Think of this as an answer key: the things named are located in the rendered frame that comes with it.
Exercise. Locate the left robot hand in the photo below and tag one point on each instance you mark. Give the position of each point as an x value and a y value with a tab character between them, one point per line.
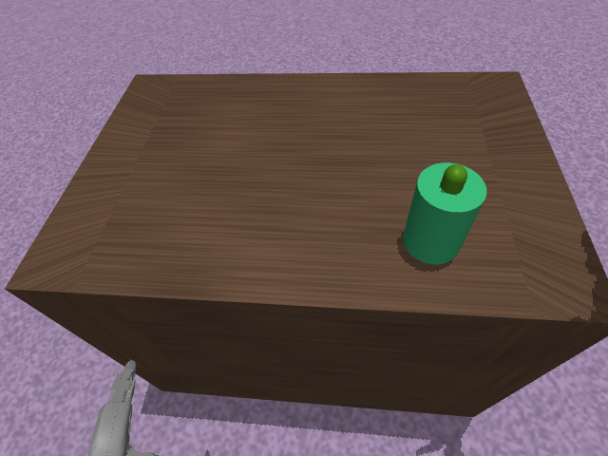
111	433

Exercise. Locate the bottle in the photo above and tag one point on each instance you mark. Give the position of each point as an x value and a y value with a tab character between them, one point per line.
447	199

